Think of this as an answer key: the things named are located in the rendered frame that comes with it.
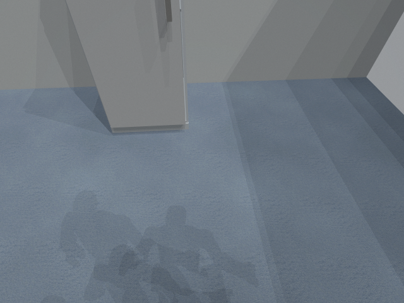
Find fridge door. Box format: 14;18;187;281
66;0;186;128

